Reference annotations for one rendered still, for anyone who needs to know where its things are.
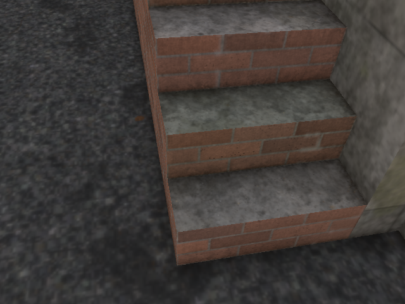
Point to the stairs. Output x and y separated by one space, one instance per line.
249 127

